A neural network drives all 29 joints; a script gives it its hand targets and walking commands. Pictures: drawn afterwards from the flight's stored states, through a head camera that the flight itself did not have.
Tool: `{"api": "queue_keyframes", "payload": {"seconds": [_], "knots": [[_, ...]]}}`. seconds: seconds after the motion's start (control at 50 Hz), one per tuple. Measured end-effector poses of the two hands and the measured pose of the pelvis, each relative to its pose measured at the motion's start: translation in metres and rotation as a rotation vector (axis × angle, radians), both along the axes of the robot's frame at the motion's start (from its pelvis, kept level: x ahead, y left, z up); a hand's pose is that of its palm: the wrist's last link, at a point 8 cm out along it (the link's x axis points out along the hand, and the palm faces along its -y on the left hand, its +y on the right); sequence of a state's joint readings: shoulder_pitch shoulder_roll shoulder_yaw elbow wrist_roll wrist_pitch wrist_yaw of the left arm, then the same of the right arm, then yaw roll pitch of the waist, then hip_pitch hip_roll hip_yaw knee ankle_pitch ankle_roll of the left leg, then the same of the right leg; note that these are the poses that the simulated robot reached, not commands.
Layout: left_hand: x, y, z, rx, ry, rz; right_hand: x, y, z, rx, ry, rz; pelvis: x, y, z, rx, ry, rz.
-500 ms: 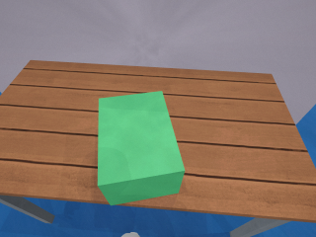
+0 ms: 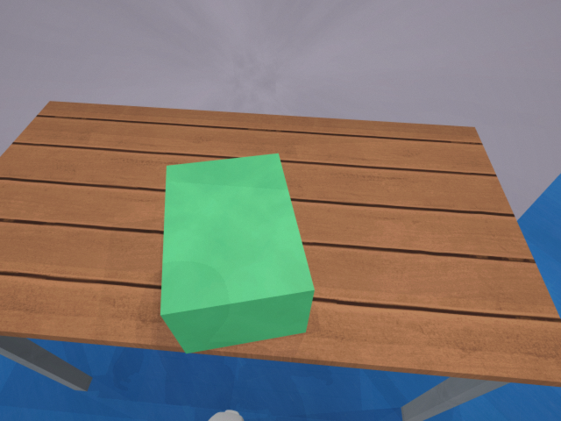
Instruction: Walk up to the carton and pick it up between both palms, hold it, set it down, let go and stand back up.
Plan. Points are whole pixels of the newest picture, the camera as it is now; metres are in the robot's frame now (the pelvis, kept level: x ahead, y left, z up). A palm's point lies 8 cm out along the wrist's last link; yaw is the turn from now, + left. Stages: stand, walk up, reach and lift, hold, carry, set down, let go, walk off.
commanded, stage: walk up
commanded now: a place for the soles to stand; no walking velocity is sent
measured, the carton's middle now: (234, 247) +0.38 +0.10 +0.00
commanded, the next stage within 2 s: none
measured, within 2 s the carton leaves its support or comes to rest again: neither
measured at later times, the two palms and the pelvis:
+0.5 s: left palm out of the picture +0.06 +0.30 -0.10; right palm out of the picture +0.09 -0.34 -0.10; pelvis +0.00 -0.02 +0.00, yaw +0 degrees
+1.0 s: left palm out of the picture +0.05 +0.34 -0.10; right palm out of the picture +0.09 -0.30 -0.10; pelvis -0.01 +0.02 +0.00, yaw +1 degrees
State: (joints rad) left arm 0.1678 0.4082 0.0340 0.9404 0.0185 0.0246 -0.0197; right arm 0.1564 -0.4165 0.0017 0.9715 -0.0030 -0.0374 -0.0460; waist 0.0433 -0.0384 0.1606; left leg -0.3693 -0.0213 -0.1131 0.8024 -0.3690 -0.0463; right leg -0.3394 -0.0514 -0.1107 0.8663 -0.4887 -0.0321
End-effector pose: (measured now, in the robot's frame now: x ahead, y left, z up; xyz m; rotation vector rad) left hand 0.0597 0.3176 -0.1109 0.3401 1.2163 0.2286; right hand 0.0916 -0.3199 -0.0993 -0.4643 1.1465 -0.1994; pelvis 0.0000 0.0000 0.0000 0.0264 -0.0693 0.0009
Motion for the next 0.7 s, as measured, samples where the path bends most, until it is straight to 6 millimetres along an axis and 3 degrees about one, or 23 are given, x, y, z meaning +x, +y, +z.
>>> {"api": "queue_keyframes", "payload": {"seconds": [0.12,0.26,0.54,0.7], "knots": [[-0.003,-0.013,0.011,0.021,-0.010,-0.004,-0.004,-0.017,-0.002,0.013,-0.003,-0.003,-0.004,-0.016,0.003,0.011,-0.013,-0.004],[-0.002,-0.013,0.017,0.029,-0.005,-0.004,-0.001,-0.025,0.001,-0.003,0.012,0.007,-0.002,-0.016,0.006,0.016,0.006,0.001],[-0.001,-0.012,0.014,0.022,-0.012,-0.007,-0.002,-0.019,0.000,0.005,0.004,-0.001,-0.002,-0.015,0.005,0.004,-0.003,-0.004],[-0.001,0.005,0.007,0.008,-0.007,-0.005,0.000,-0.001,0.001,-0.009,0.017,0.004,-0.001,0.004,0.003,-0.017,0.012,0.001]]}}
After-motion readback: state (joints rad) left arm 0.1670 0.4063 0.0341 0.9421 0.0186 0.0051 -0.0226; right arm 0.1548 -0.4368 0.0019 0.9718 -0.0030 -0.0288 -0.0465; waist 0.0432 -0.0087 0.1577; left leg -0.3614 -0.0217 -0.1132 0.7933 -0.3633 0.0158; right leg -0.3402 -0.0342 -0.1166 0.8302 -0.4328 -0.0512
